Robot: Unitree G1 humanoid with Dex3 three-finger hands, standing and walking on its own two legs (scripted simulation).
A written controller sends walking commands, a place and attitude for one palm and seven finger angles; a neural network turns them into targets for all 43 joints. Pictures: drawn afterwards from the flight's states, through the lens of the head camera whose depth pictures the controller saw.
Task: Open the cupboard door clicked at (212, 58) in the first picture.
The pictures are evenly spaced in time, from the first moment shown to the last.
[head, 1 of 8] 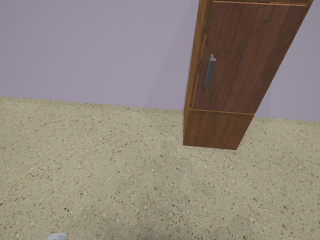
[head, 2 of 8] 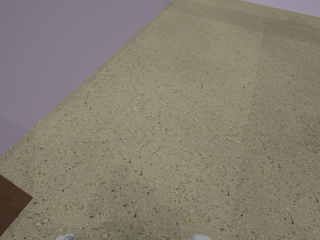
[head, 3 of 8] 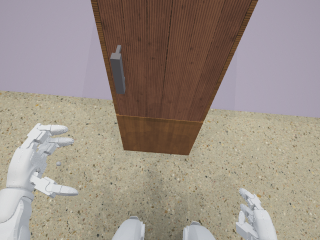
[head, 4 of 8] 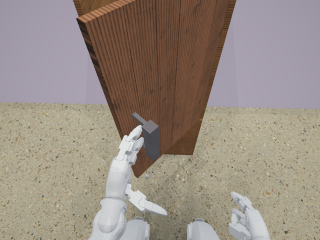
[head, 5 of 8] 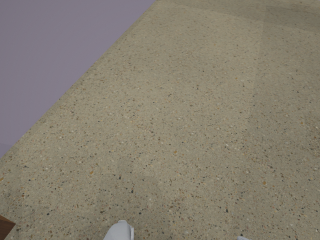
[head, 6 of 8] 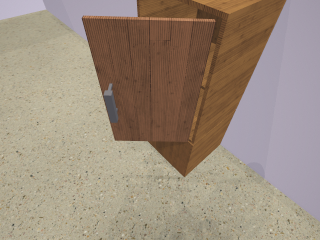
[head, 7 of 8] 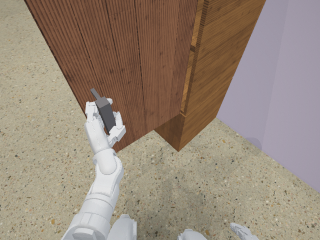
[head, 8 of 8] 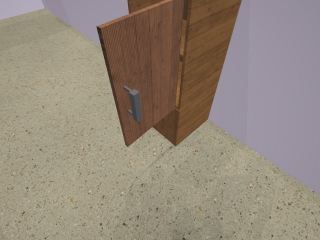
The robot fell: no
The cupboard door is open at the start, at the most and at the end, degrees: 0 94 94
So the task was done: yes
